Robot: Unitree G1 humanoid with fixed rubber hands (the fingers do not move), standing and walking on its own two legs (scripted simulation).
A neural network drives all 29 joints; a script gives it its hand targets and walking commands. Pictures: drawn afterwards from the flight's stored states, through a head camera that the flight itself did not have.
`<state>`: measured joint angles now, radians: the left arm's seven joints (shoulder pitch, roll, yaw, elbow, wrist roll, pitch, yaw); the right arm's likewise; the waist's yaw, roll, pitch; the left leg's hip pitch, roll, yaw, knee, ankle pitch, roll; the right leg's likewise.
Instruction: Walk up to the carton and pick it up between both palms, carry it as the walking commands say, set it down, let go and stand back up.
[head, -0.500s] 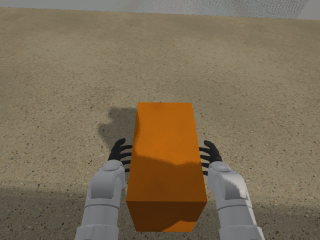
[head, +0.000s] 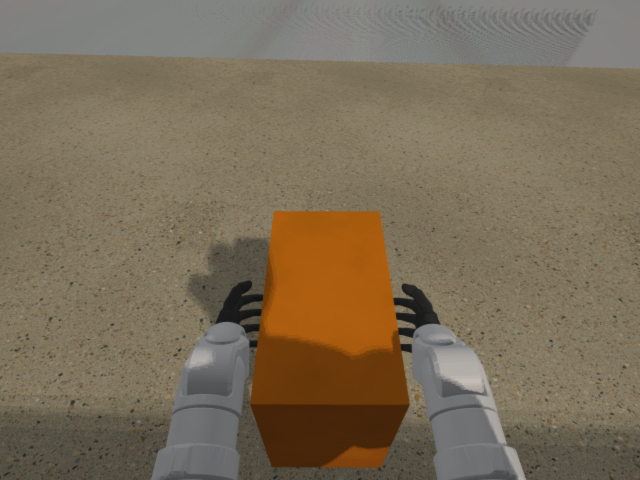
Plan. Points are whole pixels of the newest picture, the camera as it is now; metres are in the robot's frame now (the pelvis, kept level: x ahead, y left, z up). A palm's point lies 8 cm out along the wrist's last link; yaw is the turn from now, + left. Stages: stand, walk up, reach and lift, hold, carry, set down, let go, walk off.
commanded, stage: hold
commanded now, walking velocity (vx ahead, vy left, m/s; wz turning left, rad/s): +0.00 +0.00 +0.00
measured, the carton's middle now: (326, 337) +0.34 +0.01 -0.02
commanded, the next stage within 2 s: set down in 0.50 s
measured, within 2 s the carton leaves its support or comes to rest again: neither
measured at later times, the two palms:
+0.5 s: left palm (224, 356) +0.26 +0.14 +0.06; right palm (425, 351) +0.27 -0.11 +0.06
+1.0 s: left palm (239, 352) +0.30 +0.13 +0.01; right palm (418, 353) +0.31 -0.12 +0.00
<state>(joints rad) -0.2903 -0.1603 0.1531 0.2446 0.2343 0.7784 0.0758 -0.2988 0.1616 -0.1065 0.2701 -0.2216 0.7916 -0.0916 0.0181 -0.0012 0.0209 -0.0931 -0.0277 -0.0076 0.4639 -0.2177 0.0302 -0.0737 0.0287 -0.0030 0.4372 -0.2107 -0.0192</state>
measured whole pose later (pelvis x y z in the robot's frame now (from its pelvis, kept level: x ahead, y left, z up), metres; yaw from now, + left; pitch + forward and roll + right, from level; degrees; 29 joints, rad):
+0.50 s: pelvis -0.06 +0.01 -0.01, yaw +3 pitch -9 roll +0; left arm -0.51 -0.24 0.35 0.52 0.28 0.65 0.12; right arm -0.51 0.17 -0.34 0.48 -0.32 0.72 -0.04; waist 0.00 0.03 0.05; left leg -0.19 -0.08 -0.06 0.48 -0.13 0.03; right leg -0.17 0.05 0.08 0.50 -0.16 0.00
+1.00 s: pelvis -0.03 -0.01 -0.02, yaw +3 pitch -5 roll +0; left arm -0.58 -0.22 0.49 0.66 0.38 0.46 0.05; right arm -0.55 0.21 -0.42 0.64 -0.35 0.49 -0.09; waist 0.01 0.00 0.11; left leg -0.30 -0.07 -0.07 0.61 -0.22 0.02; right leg -0.29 0.07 0.05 0.63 -0.25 -0.03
